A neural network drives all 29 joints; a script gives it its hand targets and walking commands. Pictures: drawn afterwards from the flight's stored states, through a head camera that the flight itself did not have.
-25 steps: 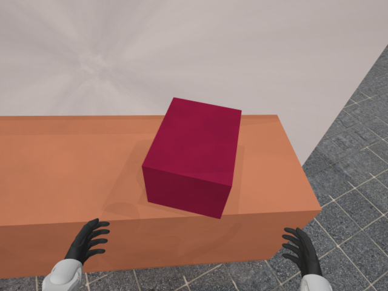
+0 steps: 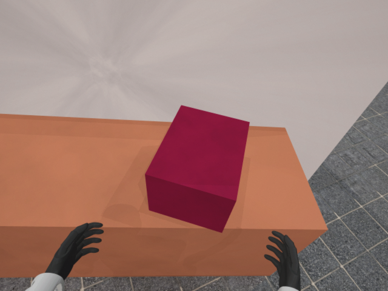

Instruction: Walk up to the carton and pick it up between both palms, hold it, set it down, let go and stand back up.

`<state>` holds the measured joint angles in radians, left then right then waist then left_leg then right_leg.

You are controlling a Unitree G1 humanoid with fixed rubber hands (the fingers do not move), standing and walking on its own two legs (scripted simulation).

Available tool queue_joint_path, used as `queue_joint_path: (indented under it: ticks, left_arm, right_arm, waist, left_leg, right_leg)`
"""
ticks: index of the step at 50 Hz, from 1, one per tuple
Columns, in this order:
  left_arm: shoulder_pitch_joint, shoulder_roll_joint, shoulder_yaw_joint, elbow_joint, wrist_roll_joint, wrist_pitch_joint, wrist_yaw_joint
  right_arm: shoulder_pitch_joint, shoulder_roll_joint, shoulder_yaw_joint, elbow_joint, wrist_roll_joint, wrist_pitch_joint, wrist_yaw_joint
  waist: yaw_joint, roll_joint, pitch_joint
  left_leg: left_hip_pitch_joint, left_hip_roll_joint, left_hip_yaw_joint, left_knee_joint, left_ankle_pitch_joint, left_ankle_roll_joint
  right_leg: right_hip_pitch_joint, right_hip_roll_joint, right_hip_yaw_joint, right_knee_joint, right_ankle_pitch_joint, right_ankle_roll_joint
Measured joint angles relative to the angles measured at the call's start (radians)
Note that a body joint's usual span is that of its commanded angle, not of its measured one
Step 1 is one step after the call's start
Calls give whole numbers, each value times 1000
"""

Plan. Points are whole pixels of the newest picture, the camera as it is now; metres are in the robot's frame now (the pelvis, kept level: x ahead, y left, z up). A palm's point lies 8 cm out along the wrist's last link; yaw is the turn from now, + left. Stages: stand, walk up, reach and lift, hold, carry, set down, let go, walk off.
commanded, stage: reach and lift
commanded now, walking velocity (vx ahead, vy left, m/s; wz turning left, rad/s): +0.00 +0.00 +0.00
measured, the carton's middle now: (200, 165) +0.48 -0.03 -0.11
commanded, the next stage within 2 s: none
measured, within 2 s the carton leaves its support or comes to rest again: neither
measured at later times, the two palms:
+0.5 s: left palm (72, 226) +0.25 +0.25 -0.02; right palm (284, 255) +0.19 -0.19 -0.03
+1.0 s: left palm (89, 188) +0.33 +0.24 +0.00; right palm (279, 221) +0.26 -0.19 -0.01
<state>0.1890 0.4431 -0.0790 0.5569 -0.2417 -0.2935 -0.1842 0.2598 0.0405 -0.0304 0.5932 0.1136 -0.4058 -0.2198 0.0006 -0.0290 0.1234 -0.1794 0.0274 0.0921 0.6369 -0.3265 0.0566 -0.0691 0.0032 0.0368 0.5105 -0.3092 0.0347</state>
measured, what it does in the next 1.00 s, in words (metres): stands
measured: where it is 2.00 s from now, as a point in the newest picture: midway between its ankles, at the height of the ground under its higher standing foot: outside the picture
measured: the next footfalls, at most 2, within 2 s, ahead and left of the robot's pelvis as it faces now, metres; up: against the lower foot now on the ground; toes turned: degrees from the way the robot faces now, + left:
none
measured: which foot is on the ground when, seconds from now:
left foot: down 0.00-1.00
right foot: down 0.00-1.00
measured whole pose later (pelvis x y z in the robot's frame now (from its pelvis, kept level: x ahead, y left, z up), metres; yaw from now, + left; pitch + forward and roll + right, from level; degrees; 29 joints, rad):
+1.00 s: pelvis +0.02 -0.01 +0.00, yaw +1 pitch +1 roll -4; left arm -0.22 0.47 -0.04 0.59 -0.27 -0.13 -0.20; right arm -0.04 0.03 0.03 0.57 0.19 -0.39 -0.37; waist -0.04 -0.01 0.09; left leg -0.38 0.06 0.05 0.70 -0.35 0.03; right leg -0.24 0.04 0.00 0.52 -0.32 0.03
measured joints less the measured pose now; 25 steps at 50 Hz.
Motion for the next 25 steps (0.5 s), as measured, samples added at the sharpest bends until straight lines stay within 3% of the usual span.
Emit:
queue_joint_path:
  ticks: [11,25]
  left_arm:
    - [30,35,-5,-76,-22,-29,-38]
    - [-126,55,33,-105,-15,75,-42]
  right_arm:
    - [13,67,16,-47,-10,-73,-72]
    - [-41,42,30,-80,4,-46,-131]
  waist:
    - [15,12,-5]
    - [-9,18,-5]
  left_leg:
    - [-58,16,-36,45,-24,-16]
    - [-103,27,-42,59,-36,-24]
  right_leg:
    - [-34,19,-29,14,-17,1]
    - [-73,30,-33,15,-22,-3]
